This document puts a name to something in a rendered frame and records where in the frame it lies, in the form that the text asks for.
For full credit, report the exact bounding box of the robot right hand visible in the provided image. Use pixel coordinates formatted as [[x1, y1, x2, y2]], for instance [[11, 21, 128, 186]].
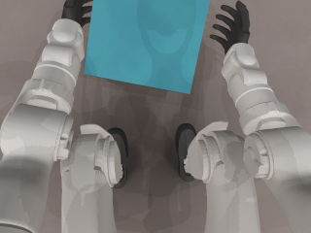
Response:
[[209, 0, 251, 54]]

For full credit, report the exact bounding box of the robot left upper arm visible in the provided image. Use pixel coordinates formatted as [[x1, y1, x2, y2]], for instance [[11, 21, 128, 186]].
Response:
[[0, 103, 74, 233]]

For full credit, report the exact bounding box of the right robot forearm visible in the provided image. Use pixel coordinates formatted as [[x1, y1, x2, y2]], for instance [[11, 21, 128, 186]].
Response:
[[221, 43, 311, 136]]

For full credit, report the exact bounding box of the robot left thigh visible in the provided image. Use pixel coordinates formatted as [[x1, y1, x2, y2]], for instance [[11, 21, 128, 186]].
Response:
[[61, 133, 121, 233]]

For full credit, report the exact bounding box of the left robot forearm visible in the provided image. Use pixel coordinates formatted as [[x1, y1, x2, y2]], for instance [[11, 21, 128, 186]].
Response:
[[0, 18, 85, 153]]

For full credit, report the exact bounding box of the carton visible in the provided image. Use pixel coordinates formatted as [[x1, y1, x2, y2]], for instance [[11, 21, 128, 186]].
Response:
[[84, 0, 210, 94]]

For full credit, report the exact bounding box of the robot left hand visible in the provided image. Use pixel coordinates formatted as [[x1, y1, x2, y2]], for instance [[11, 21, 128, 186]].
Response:
[[61, 0, 93, 27]]

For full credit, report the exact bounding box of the robot right upper arm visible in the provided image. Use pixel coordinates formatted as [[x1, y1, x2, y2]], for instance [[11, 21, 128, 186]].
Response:
[[243, 126, 311, 233]]

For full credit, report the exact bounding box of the left robot foot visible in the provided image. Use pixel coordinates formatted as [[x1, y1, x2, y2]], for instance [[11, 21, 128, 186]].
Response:
[[107, 127, 128, 188]]

